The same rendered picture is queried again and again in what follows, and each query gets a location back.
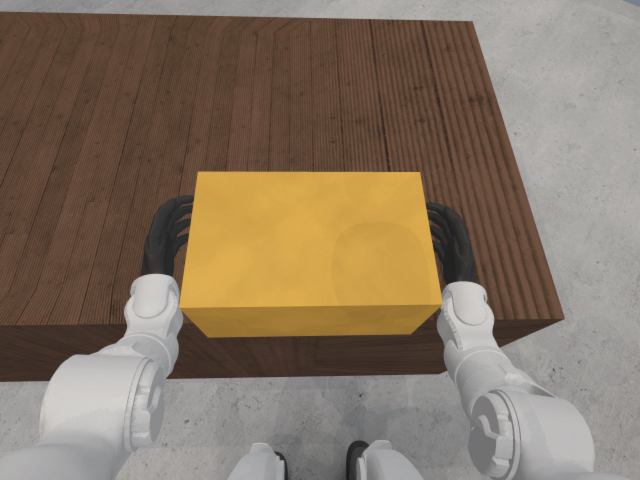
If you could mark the right robot hand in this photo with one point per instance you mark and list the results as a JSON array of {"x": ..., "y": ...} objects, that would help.
[{"x": 454, "y": 250}]

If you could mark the right robot forearm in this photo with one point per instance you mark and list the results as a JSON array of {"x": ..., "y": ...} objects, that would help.
[{"x": 472, "y": 357}]

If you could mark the right robot foot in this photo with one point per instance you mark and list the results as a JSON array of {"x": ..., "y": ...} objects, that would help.
[{"x": 355, "y": 451}]

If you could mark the left robot hand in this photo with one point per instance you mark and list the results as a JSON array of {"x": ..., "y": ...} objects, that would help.
[{"x": 161, "y": 244}]

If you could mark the robot right shin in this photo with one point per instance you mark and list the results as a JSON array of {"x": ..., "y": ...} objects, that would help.
[{"x": 379, "y": 444}]

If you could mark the left robot forearm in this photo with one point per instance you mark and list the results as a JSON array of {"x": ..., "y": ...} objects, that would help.
[{"x": 153, "y": 321}]

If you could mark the right robot upper arm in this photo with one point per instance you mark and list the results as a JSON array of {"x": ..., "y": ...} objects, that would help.
[{"x": 519, "y": 436}]

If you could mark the left robot upper arm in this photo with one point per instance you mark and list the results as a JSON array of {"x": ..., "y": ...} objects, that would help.
[{"x": 99, "y": 410}]

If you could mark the pedestal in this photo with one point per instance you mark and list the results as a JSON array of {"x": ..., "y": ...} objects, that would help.
[{"x": 106, "y": 117}]

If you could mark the carton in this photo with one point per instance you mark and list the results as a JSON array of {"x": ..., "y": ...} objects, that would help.
[{"x": 309, "y": 254}]

